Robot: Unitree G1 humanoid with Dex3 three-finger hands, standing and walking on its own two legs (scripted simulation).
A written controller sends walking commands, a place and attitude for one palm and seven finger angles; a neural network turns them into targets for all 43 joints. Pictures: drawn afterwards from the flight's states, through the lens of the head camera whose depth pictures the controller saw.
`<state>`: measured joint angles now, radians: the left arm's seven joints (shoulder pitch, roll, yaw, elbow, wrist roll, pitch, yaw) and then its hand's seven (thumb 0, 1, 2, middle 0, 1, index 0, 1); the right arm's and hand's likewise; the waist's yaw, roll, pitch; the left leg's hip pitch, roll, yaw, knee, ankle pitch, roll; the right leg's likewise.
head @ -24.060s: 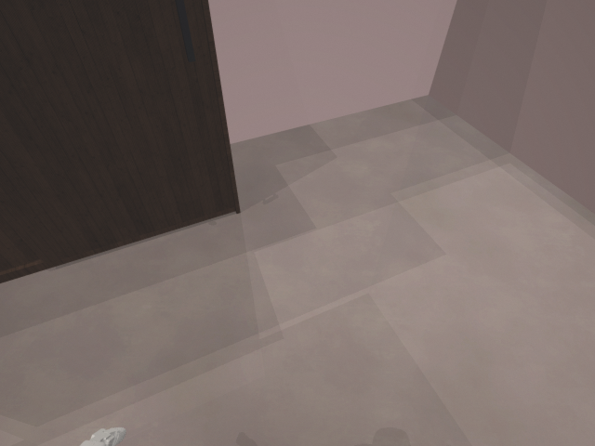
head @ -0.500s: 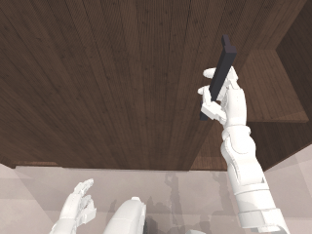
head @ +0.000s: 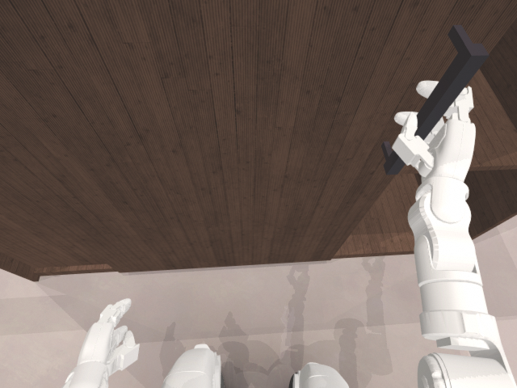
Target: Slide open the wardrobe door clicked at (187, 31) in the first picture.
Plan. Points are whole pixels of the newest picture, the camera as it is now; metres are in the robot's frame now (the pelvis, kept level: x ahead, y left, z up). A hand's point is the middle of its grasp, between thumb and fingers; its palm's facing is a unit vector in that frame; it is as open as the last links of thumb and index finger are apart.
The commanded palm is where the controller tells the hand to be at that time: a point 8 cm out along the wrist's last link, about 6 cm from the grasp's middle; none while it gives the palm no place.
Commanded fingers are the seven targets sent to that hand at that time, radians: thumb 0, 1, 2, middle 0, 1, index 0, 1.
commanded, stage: stop walking and hold the door there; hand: right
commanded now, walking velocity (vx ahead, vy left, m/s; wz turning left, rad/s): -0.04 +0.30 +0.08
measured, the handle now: (418, 113) +0.46 -0.24 +0.12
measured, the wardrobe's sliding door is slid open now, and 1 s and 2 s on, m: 0.45 0.45 0.45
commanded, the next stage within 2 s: none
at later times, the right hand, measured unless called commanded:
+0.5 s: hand (405, 137) +0.42 -0.21 +0.12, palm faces +0.48 +0.84 -0.26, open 6.3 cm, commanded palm +0.38 -0.23 +0.11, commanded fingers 0.00 -0.90 -0.90 0.45 1.40 0.45 1.40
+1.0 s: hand (406, 138) +0.42 -0.21 +0.12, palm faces +0.41 +0.88 -0.25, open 6.1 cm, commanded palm +0.38 -0.24 +0.11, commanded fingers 0.00 -0.90 -0.90 0.45 1.40 0.45 1.40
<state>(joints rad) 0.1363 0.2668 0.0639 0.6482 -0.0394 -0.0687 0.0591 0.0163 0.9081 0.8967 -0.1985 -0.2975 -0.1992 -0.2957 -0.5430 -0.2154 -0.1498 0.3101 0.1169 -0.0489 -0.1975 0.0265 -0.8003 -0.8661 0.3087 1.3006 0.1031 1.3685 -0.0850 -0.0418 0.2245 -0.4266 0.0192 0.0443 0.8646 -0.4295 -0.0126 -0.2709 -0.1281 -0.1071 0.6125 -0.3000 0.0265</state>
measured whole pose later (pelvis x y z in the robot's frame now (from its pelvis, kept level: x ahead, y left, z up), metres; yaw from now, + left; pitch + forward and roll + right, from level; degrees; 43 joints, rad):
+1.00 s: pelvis -0.01 +0.06 +0.01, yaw +8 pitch +0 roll +1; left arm 0.31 0.28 -0.03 0.73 -0.04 -0.04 0.12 0.02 0.90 0.90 -0.21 -0.30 -0.21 -0.30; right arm -0.52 -0.53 -0.38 0.92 0.03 -0.13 -0.14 -0.04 -0.71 -0.79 0.29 1.25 0.27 1.37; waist 0.05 -0.02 0.00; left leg -0.29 0.02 0.03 0.49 -0.20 -0.01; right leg -0.30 -0.05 -0.16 0.52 -0.22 -0.03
